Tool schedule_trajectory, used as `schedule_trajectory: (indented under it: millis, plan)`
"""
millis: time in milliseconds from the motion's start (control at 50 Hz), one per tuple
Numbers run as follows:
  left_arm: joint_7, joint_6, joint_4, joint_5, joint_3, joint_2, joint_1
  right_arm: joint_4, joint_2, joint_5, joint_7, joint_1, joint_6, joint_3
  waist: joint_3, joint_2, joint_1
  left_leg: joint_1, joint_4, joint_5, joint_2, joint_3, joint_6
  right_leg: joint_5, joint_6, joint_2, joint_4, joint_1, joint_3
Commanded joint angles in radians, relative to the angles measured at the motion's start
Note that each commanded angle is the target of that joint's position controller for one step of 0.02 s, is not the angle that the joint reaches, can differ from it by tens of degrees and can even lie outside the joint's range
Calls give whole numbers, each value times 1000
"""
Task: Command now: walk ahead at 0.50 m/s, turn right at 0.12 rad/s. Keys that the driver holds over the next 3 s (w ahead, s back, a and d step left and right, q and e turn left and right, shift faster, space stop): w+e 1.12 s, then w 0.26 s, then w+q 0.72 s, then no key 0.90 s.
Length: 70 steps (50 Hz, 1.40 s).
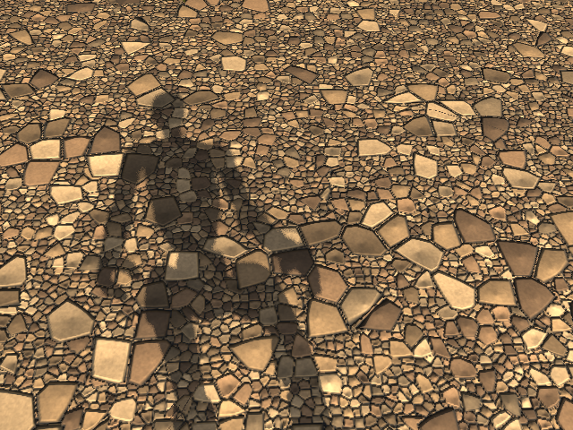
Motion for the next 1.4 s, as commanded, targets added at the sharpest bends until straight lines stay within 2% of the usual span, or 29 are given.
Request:
schedule_trajectory:
  millis: [20, 140, 240, 320, 340, 360, 380, 400, 420, 460, 540, 620, 700, 780, 800, 820, 840, 860, 880, 940, 1120, 1220, 1260, 1300, 1320, 1340, 1360, 1380, 1400]
  plan:
    - [5, 14, -43, 1, 12, 45, 27, -45, -129, -7, -9, -41, -37, -36, -10, 110, 30, 56, -237, 192, 275, -186, 176, 133, 20, -42, -67, -106, 55]
    - [-20, 4, -94, -1, 0, 15, -144, 12, -163, -4, -28, 12, -37, -43, 43, 87, -36, 110, -268, 207, 263, -10, 114, 404, 2, 10, -381, -85, 28]
    - [-49, 4, -161, -1, -4, 14, -245, 65, -178, 12, -36, 68, -7, -53, 71, 79, -67, 308, -189, 324, 319, 41, 89, 288, -45, 32, -489, -145, -14]
    - [-58, 10, -152, 1, 40, 91, -60, 55, -221, 16, -60, 30, 30, -63, -77, 133, 59, 333, 174, 915, 295, 118, 26, 121, -124, 157, -516, 163, -131]
    - [-45, 13, -115, -2, 73, 154, 105, 44, -211, 13, -69, 30, 32, -56, -166, 97, 139, 182, 408, 820, 256, 136, -11, 175, -169, 155, -554, 437, -71]
    - [-25, 20, -104, -3, 104, 273, 211, -1, -113, -18, -60, 110, 10, -22, -295, -122, 115, -228, 795, 222, 132, 135, -76, 176, -322, -104, -549, 845, 366]
    - [-27, 14, -121, -13, 91, 254, 206, -14, -80, -14, -41, 102, -31, 0, -430, -170, 100, -481, 1014, -416, -29, -66, -100, 41, -455, -244, -734, 1019, 824]
    - [-24, 11, -120, -4, 71, 184, 196, -35, -159, 29, -23, -6, -60, -22, -341, -89, 144, -590, 1044, -358, 46, -161, -75, -5, -390, -209, -770, 972, 702]
    - [-19, 8, -125, -3, 62, 148, 147, -57, -158, 42, -19, -69, -76, -18, -218, -36, 127, -605, 980, -272, 90, -141, -56, 33, -346, -167, -776, 832, 559]
    - [-14, 9, -155, 5, 43, 92, 29, -52, -161, 1, -32, -83, -71, -28, -85, 33, 42, -483, 802, -175, 154, -128, -68, 219, -300, -93, -815, 544, 387]
    - [4, 6, -174, 9, 49, 114, 1, -63, -117, -12, -35, -64, -31, -23, -46, -2, -8, -380, 635, -89, 149, -94, -127, 377, -309, -37, -870, 334, 276]
    - [22, 14, -153, -4, 59, 140, 56, -102, -73, -9, -31, -224, -34, -3, -20, -25, 54, -297, 308, 193, 91, -79, -147, 279, -241, 36, -853, 266, 203]
    - [27, 27, -129, -14, 61, 137, 123, -127, -109, 13, -15, -302, -47, -14, -23, -45, 83, -244, 161, 237, 58, -116, -134, 158, -214, -1, -789, 341, 302]
    - [29, 36, -138, -5, 57, 112, 102, -98, -158, 14, -12, -179, -63, -43, -54, -78, 0, -75, 82, 115, 56, -110, -66, 167, -164, -3, -629, 396, 384]
    - [24, 34, -148, 2, 40, 64, 103, -84, -191, -2, -19, -72, -69, -57, -144, -42, -52, 116, 87, 89, 130, -163, -20, 161, -131, 51, -461, 343, 335]
    - [22, 27, -170, -2, 19, -4, 188, -73, -271, -24, -27, 51, -67, -76, -295, 157, -56, 467, 68, -30, 349, -461, 92, -65, -64, 173, -133, 88, 205]
    - [23, 20, -189, -19, 13, 20, 240, -40, -273, -6, -17, 112, -51, -83, -349, 401, -42, 571, -44, -314, 483, -838, 186, -338, -35, 183, 104, -147, 142]
    - [24, 22, -172, -24, 36, 113, 191, -60, -188, 6, -18, 61, -47, -60, -219, 258, -61, 472, -82, -449, 453, -777, 155, -263, -26, 122, 201, -222, 166]
    - [24, 29, -185, -15, 43, 135, 104, -65, -153, 4, -22, 18, -39, -49, -119, 176, -67, 356, -84, -367, 414, -621, 118, -183, -21, 90, 220, -228, 128]
    - [14, 40, -203, -9, 47, 92, 59, -50, -103, -9, -27, -65, -35, -30, -8, 165, -12, 124, -150, -82, 313, -342, 90, -55, -14, 12, 119, -130, 102]
    - [-15, 43, -250, -6, 24, 16, -89, 19, -169, 1, -33, -45, -34, -52, 25, 107, -39, 157, -214, 225, 290, -3, 97, 261, 6, 0, -252, -128, 28]
    - [-38, 32, -299, -7, 11, -2, -220, 81, -205, 29, -25, 48, -13, -60, 75, 94, -71, 242, -202, 281, 329, 39, 92, 218, -42, 40, -449, -69, -27]
    - [-42, 30, -307, 0, 23, 26, -209, 96, -231, 40, -26, 47, -2, -66, 57, 116, -37, 295, -126, 516, 346, 56, 81, 124, -78, 79, -495, -1, -60]
    - [-35, 33, -257, 8, 60, 88, -16, 105, -243, 46, -33, 30, 10, -63, -70, 128, 91, 267, 129, 800, 311, 117, 42, 155, -129, 150, -578, 304, -109]
    - [-21, 39, -211, 6, 88, 147, 141, 101, -209, 32, -38, 38, 7, -48, -162, 104, 160, 97, 346, 677, 271, 139, 5, 206, -158, 124, -561, 587, -47]
    - [-5, 41, -194, 11, 108, 265, 233, 50, -98, -6, -29, 103, -9, -7, -299, -133, 126, -329, 754, 29, 136, 141, -63, 148, -301, -155, -566, 984, 416]
    - [-8, 33, -206, 5, 90, 227, 246, 71, -110, 9, -19, 111, -36, -1, -460, -145, 131, -445, 948, -433, 45, -65, -73, 90, -396, -291, -726, 1029, 765]
    - [-15, 24, -196, 10, 68, 166, 198, 44, -185, 52, -11, 10, -46, -26, -322, -75, 143, -537, 992, -377, 102, -114, -62, 89, -341, -250, -748, 931, 606]
    - [-15, 18, -191, 9, 58, 133, 138, 28, -173, 60, -11, -44, -50, -20, -193, -61, 116, -548, 942, -297, 147, -95, -49, 150, -298, -207, -757, 778, 439]
Next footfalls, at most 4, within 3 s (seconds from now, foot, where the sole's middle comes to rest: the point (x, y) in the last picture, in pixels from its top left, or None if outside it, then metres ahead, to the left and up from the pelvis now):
0.34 right None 0.35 -0.17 -0.78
0.80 left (301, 357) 0.67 -0.05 -0.78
1.32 right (449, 332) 0.74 -0.43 -0.78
1.86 left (424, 216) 1.13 -0.44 -0.78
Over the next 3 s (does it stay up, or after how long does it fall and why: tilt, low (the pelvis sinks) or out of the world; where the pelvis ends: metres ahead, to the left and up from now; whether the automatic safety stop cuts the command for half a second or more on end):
stays up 1.27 -0.59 -0.01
